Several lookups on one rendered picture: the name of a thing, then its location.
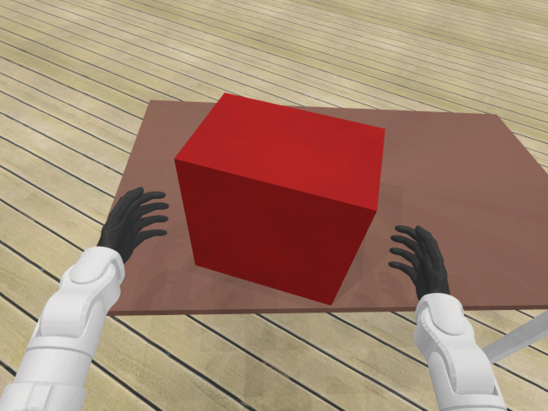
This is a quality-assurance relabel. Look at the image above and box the table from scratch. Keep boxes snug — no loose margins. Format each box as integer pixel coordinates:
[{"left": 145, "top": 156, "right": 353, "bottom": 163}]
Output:
[{"left": 99, "top": 100, "right": 548, "bottom": 365}]

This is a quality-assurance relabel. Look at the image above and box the carton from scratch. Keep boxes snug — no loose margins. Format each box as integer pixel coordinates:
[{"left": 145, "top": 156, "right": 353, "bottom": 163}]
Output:
[{"left": 174, "top": 92, "right": 385, "bottom": 306}]

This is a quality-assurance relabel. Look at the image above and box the right robot forearm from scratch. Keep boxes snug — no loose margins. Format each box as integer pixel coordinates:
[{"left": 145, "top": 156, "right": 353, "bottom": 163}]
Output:
[{"left": 414, "top": 293, "right": 507, "bottom": 411}]

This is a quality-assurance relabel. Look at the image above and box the right robot hand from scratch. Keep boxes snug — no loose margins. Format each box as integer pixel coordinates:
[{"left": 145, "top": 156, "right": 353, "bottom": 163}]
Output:
[{"left": 388, "top": 225, "right": 450, "bottom": 301}]

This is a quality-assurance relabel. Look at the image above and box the left robot hand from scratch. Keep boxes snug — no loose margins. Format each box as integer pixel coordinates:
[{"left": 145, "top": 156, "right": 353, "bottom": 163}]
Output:
[{"left": 96, "top": 187, "right": 169, "bottom": 264}]

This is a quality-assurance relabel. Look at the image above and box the left robot forearm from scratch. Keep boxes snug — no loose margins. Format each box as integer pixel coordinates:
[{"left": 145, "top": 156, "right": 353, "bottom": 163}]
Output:
[{"left": 0, "top": 247, "right": 125, "bottom": 411}]

